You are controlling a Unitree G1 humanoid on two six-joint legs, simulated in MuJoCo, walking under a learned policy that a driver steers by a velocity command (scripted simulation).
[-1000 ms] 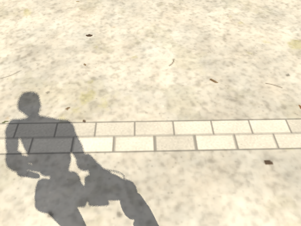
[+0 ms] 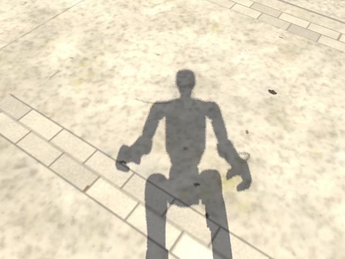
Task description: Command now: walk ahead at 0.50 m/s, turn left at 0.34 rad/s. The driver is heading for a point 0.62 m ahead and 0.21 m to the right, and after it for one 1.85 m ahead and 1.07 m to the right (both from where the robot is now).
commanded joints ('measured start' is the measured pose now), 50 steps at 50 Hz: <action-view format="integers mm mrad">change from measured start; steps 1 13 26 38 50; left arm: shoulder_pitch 8 -166 120 232 174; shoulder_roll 50 59 110 137 54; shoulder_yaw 12 7 34 51 39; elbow -48 -120 -67 -26 -126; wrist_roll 5 -23 -22 -40 -32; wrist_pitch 4 -24 9 58 129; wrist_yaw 3 -55 -24 14 18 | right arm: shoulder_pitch -21 91 -59 -313 -180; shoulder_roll -140 -186 -104 -126 -142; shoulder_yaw -33 -38 -6 -18 -32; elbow -47 54 -45 -103 -28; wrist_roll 2 9 -25 6 -26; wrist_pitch -23 2 -36 -75 -24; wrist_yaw -19 -35 -33 -7 -28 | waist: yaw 21 -39 8 63 47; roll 90 142 -23 -86 181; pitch -52 0 -57 -40 -74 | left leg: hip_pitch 23 297 -394 -170 65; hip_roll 244 336 189 96 378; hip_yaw -173 -195 -29 -52 -69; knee -161 -26 613 87 -85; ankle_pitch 347 422 -95 103 576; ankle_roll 164 84 -141 -123 119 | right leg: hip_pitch -5 54 472 519 41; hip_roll -2 99 -31 -14 67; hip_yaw -15 -63 270 377 3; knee -140 -553 -861 -702 60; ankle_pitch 172 156 289 138 -148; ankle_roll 20 -97 -321 -219 44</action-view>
